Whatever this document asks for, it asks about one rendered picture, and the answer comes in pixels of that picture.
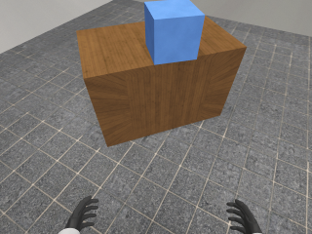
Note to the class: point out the pedestal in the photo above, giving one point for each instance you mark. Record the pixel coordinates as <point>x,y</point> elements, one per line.
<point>133,97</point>

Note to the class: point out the robot right hand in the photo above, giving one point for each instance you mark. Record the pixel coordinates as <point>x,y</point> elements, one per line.
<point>247,218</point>

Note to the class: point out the carton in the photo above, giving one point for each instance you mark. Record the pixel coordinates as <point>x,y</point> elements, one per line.
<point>173,30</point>

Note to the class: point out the robot left hand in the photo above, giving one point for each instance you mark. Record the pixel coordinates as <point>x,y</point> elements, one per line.
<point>78,216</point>

